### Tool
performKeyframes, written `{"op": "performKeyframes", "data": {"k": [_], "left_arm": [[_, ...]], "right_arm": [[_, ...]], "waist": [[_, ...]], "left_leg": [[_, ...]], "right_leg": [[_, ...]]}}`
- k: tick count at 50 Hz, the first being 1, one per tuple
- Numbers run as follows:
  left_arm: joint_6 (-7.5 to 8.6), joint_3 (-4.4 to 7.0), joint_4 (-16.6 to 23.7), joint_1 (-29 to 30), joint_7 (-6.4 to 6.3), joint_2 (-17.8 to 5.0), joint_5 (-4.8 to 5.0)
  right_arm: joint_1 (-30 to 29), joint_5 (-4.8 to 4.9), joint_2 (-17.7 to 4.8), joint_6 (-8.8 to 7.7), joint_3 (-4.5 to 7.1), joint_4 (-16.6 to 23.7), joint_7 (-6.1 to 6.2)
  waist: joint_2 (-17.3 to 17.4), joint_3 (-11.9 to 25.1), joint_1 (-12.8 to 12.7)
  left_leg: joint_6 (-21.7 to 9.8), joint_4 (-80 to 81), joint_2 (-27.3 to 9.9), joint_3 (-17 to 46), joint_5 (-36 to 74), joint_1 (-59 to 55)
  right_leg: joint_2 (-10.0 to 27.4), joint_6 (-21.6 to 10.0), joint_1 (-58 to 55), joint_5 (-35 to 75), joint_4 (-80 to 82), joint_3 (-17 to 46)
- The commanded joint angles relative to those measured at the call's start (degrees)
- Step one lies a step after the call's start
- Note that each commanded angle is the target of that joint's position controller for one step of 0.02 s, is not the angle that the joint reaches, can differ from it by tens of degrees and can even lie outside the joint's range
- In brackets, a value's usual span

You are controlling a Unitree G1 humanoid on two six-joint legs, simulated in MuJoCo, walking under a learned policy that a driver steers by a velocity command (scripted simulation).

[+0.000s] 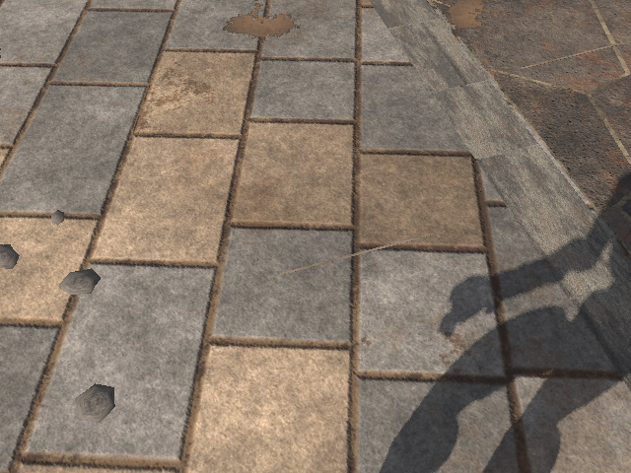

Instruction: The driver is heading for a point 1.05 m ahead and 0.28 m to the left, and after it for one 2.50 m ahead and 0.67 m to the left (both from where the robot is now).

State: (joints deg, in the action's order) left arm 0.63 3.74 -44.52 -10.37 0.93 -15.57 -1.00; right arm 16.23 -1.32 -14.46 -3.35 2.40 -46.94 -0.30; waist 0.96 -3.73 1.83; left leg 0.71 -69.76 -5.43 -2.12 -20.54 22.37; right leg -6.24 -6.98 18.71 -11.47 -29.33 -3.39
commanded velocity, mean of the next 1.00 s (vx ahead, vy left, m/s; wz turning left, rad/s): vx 0.21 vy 0.00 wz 0.30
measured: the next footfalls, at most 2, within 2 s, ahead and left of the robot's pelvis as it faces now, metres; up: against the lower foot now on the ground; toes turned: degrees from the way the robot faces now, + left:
left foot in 0.40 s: +0.37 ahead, +0.10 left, +0.00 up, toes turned +6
right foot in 0.96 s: +0.39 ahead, -0.09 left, +0.00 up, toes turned +28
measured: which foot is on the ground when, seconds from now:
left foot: up 0.00-0.38, down 0.40-0.96, up 0.98-1.00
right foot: down 0.00-0.42, up 0.44-0.94, down 0.96-1.00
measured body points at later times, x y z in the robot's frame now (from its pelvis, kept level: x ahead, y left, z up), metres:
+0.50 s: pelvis +0.24 +0.03 -0.01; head +0.28 +0.04 +0.44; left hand +0.28 +0.30 -0.14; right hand +0.38 -0.22 -0.12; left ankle +0.33 +0.09 -0.73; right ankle +0.12 -0.07 -0.63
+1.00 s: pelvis +0.31 -0.01 +0.01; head +0.34 -0.02 +0.45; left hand +0.33 +0.29 -0.09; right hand +0.51 -0.24 -0.12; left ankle +0.32 +0.09 -0.72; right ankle +0.36 -0.11 -0.73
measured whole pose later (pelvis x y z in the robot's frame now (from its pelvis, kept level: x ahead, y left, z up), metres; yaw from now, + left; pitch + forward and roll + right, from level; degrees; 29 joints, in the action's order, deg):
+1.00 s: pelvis +0.31 -0.01 +0.01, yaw +24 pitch +1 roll +0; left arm -0.4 1.1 -42.0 -10.5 -3.2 -15.8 -0.7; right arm 13.9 -0.6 -17.3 3.0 5.3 -43.8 -0.2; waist 2.0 -1.5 1.7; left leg -1.8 -32.8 10.5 13.2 -16.0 21.1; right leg -2.8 -1.2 14.9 -12.6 -27.7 3.5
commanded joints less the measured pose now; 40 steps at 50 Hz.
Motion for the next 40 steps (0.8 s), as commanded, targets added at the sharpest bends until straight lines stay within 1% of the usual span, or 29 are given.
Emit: {"op": "performKeyframes", "data": {"k": [1,2,3,4,6,9,12,14,15,16,17,18,19,20,21,22,23,24,25,26,27,28,29,31,34,36,38,40], "left_arm": [[1.96,1.11,1.7,-4.0,-0.64,-5.3,0.66],[2.6,1.06,1.0,-5.1,-0.45,-5.5,0.85],[2.99,1.15,0.2,-6.3,-0.32,-6.1,0.92],[3.23,1.2,-0.4,-7.5,-0.26,-6.5,0.87],[3.48,1.06,-1.5,-9.7,-0.21,-6.5,0.85],[3.85,0.69,-2.5,-11.9,-0.22,-6.4,0.7],[4.07,-0.07,-3.8,-12.8,-0.86,-5.4,0.21],[3.95,-0.53,-4.8,-13.6,-1.49,-5.0,-0.14],[3.84,-0.68,-5.3,-13.6,-1.83,-5.0,-0.23],[3.75,-0.67,-5.4,-12.9,-2.25,-5.5,-0.2],[3.65,-0.48,-5.3,-12.0,-2.76,-6.4,-0.12],[3.44,-0.18,-5.2,-11.0,-3.24,-7.3,-0.21],[3.13,0.13,-5.0,-9.8,-3.48,-8.3,-0.23],[3.11,0.3,-3.9,-7.3,-3.49,-9.1,0.46],[3.61,-0.57,-1.2,-9.6,-3.41,-5.6,0.63],[2.99,-0.92,-0.9,-15.8,-2.96,-2.9,1.58],[2.23,-0.96,-1.9,-13.8,-2.75,-5.2,-0.59],[1.96,-0.82,-0.9,-9.7,-2.46,-5.6,-0.59],[1.62,-0.75,-0.4,-7.5,-2.36,-5.6,-0.86],[0.53,-0.76,0.3,-6.6,-2.29,-5.4,-1.23],[-0.73,-0.91,0.2,-7.8,-2.24,-4.7,-1.41],[-1.53,-1.06,0.3,-8.3,-2.25,-4.1,-1.35],[-1.89,-1.16,0.4,-8.7,-2.27,-3.6,-1.16],[-2.27,-1.08,1.1,-7.4,-2.42,-3.7,-0.99],[-2.81,-0.78,2.5,-3.2,-2.76,-4.5,-0.92],[-3.0,-0.66,3.4,-0.7,-2.9,-4.7,-0.69],[-2.87,-0.69,4.1,1.0,-3.05,-4.7,-0.41],[-2.48,-0.82,4.5,1.8,-3.22,-4.7,-0.07]], "right_arm": [[4.3,-1.38,-5.5,0.94,1.03,2.7,-0.37],[4.4,-1.48,-5.1,1.58,1.01,2.7,-0.67],[3.5,-1.37,-4.7,1.93,0.96,2.9,-0.91],[1.6,-1.29,-4.4,2.09,0.89,3.3,-1.09],[-2.4,-0.92,-4.4,2.22,0.86,4.2,-1.32],[-7.5,-0.28,-4.5,2.1,0.79,5.2,-1.56],[-10.2,0.04,-2.8,1.58,0.03,5.7,-1.74],[-11.6,0.09,-2.1,1.29,-0.42,5.8,-1.8],[-11.5,0.0,-2.3,1.15,-0.43,5.8,-1.78],[-10.1,-0.25,-3.0,1.01,-0.22,5.4,-1.71],[-7.5,-0.54,-4.0,0.85,0.09,4.7,-1.6],[-3.0,-0.65,-5.1,0.63,0.52,3.4,-1.35],[3.2,-0.78,-6.4,0.13,1.09,1.7,-1.03],[9.2,-1.41,-7.5,-0.61,1.64,0.1,-0.66],[11.4,-1.43,-13.6,-0.61,3.09,0.4,-0.29],[10.0,0.76,-15.6,0.02,3.84,1.1,-0.32],[6.4,2.83,-13.3,0.72,3.87,2.5,-0.47],[1.7,2.58,-9.9,1.45,3.0,3.7,-0.22],[-1.0,2.02,-7.1,2.26,2.12,3.9,0.0],[-1.7,1.91,-6.4,2.68,1.92,3.9,0.26],[-1.7,1.44,-6.8,2.94,1.98,3.7,0.27],[-1.3,1.03,-7.8,2.94,2.29,3.6,0.09],[-1.2,0.8,-8.8,2.9,2.68,3.7,-0.01],[-1.2,0.66,-10.0,3.07,3.19,4.1,-0.06],[-0.6,0.63,-10.4,3.95,3.62,4.6,0.18],[0.0,0.55,-10.6,4.55,3.91,4.9,0.37],[0.6,0.37,-10.7,4.97,4.16,5.1,0.47],[0.8,0.11,-10.8,5.2,4.38,5.3,0.46]], "waist": [[-1.5,5.7,0.2],[-1.7,5.6,0.4],[-1.9,4.9,0.3],[-2.2,3.9,-0.2],[-2.9,2.0,-1.6],[-3.5,1.0,-3.5],[-3.3,-0.4,-4.1],[-3.8,-0.5,-4.7],[-4.3,-0.2,-4.7],[-4.9,0.6,-3.9],[-5.8,2.0,-2.8],[-6.5,4.0,-1.0],[-6.2,6.6,1.6],[-4.1,9.4,5.4],[6.3,15.2,3.7],[12.4,24.5,-0.5],[2.1,22.5,0.0],[0.1,14.1,-0.5],[-2.8,8.0,-2.0],[-2.1,5.5,-2.8],[-0.6,5.4,-3.5],[0.2,6.2,-3.7],[0.8,7.1,-3.8],[1.9,8.0,-3.4],[4.0,7.8,-1.6],[4.9,7.2,-0.4],[5.4,6.5,0.4],[5.9,6.3,0.8]], "left_leg": [[0.2,3.4,-2.5,2.8,2.1,8.9],[0.4,4.8,-2.2,2.2,3.1,8.7],[0.6,6.9,-2.1,1.8,5.0,9.4],[0.8,9.0,-2.2,1.4,7.4,10.8],[0.7,13.7,-2.5,1.0,12.3,14.7],[-0.2,19.8,-1.9,0.8,18.1,17.5],[-1.5,27.2,0.9,-0.6,21.1,14.3],[-2.6,31.5,3.2,-2.0,22.1,10.7],[-3.2,33.1,4.4,-2.4,21.6,9.2],[-4.0,34.4,5.9,-3.1,19.5,7.4],[-5.0,35.0,7.6,-3.9,16.7,4.9],[-6.0,36.2,9.2,-4.2,14.1,1.3],[-7.2,40.0,9.9,-3.3,15.2,-4.3],[-9.1,46.6,7.5,-0.2,26.9,-13.1],[-14.7,39.4,-7.6,15.4,61.6,-27.4],[-25.9,40.8,-18.5,34.5,82.1,-38.4],[-25.1,43.8,-15.9,29.7,70.1,-32.3],[-23.4,47.0,-12.7,25.3,57.1,-23.8],[-20.6,50.2,-9.5,22.2,48.2,-16.3],[-18.8,52.0,-6.8,19.9,43.4,-11.3],[-17.6,53.0,-5.0,18.2,40.5,-7.7],[-17.1,53.2,-3.8,17.5,39.7,-6.2],[-16.7,53.2,-3.1,17.0,38.6,-5.6],[-15.8,53.4,-2.1,17.6,32.8,-5.7],[-14.0,54.5,-1.1,21.1,18.5,-7.3],[-13.4,55.2,-0.9,24.0,9.8,-8.8],[-13.2,55.1,-1.0,26.6,6.1,-10.1],[-13.2,54.1,-1.0,28.5,7.1,-11.1]], "right_leg": [[16.0,-8.7,-11.6,22.9,15.7,17.8],[15.3,-8.7,-11.0,24.2,16.7,16.6],[14.8,-8.4,-10.5,23.9,17.8,15.6],[14.4,-8.0,-10.5,23.0,18.9,15.0],[14.2,-6.2,-12.8,23.2,20.4,13.3],[14.1,-3.5,-16.9,25.0,21.2,10.3],[13.9,-1.3,-18.0,39.1,19.1,4.6],[14.1,-0.1,-18.7,44.0,17.5,1.9],[14.5,0.4,-19.9,46.9,15.9,1.3],[14.8,1.0,-21.4,52.2,13.0,0.9],[15.1,1.6,-23.0,58.5,8.8,0.7],[15.4,2.1,-24.0,63.0,2.9,0.8],[15.1,2.5,-23.4,60.9,-6.0,0.6],[12.7,3.3,-18.2,49.0,-18.9,-1.2],[5.4,5.0,-3.8,7.6,-39.5,-4.2],[-2.2,6.6,10.2,-23.9,-53.7,2.6],[3.0,6.6,11.3,-18.1,-54.2,8.0],[4.7,7.0,13.1,-15.4,-51.9,7.5],[6.5,7.4,13.3,-14.2,-47.5,6.9],[7.7,8.0,11.7,-13.5,-43.1,6.9],[7.5,8.5,8.9,-12.4,-40.9,6.1],[7.0,8.9,7.5,-11.5,-39.4,5.6],[6.8,9.2,7.1,-10.7,-37.9,5.4],[7.1,9.8,8.3,-9.2,-34.3,5.5],[7.5,10.5,11.3,-7.5,-29.3,6.3],[7.5,10.8,12.9,-7.3,-26.4,7.1],[7.1,10.7,13.4,-7.9,-23.2,7.7],[6.3,10.2,12.2,-9.2,-20.0,8.0]]}}
Keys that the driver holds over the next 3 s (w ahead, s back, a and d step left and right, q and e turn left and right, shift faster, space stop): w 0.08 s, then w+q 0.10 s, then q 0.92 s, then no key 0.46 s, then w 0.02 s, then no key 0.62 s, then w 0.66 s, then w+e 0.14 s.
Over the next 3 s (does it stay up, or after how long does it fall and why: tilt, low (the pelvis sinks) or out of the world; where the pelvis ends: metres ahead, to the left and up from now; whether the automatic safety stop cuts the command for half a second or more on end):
stays up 0.54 0.13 -0.01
